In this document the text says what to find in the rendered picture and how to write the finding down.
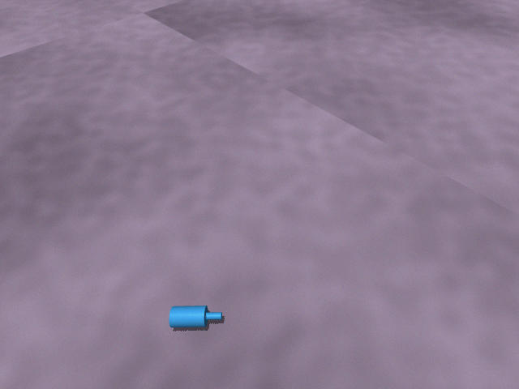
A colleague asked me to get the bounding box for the bottle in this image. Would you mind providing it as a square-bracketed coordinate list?
[169, 306, 222, 327]

